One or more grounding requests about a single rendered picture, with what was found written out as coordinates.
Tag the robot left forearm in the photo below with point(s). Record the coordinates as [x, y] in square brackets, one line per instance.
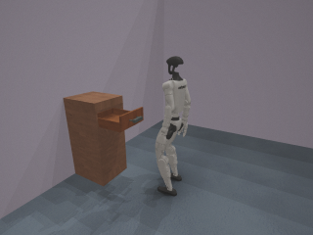
[167, 120]

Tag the left robot hand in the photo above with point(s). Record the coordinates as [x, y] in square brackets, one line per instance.
[161, 139]

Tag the robot right shin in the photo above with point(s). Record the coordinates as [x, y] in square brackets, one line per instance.
[173, 162]

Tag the robot right forearm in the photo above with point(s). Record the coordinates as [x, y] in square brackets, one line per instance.
[185, 113]

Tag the handle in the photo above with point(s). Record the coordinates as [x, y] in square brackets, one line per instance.
[136, 119]

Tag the drawer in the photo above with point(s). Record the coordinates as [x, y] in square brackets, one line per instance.
[118, 119]

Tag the right robot foot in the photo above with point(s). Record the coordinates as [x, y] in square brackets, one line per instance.
[177, 178]

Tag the robot left upper arm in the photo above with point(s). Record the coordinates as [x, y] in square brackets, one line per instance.
[168, 92]

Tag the right robot hand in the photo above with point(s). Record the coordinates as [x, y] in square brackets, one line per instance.
[185, 126]

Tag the robot right upper arm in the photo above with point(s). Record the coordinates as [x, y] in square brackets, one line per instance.
[187, 94]

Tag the cabinet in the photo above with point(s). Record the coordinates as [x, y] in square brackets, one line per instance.
[98, 154]

